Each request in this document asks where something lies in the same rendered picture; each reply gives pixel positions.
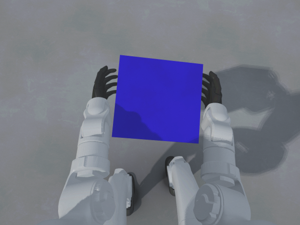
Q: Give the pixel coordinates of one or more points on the left robot forearm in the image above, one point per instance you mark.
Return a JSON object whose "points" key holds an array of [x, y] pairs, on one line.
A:
{"points": [[93, 145]]}

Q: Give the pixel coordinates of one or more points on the right robot forearm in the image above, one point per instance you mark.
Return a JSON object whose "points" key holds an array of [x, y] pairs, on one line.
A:
{"points": [[218, 149]]}

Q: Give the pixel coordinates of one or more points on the robot left upper arm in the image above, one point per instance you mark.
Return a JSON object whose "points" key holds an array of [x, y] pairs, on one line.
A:
{"points": [[88, 202]]}

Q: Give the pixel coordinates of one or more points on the left robot hand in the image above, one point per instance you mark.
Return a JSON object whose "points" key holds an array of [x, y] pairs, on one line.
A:
{"points": [[100, 87]]}

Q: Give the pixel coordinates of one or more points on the right robot shin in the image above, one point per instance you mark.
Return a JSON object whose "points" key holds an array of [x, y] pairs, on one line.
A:
{"points": [[179, 158]]}

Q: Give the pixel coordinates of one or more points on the carton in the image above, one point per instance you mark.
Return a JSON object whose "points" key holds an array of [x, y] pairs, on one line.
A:
{"points": [[158, 100]]}

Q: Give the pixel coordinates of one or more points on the robot right upper arm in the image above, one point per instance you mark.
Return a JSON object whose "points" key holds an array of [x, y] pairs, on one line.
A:
{"points": [[218, 205]]}

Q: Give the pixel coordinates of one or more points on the right robot hand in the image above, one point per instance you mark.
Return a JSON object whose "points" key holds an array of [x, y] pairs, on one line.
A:
{"points": [[213, 94]]}

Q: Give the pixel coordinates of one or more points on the left robot foot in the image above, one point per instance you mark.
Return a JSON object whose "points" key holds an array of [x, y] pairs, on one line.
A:
{"points": [[131, 208]]}

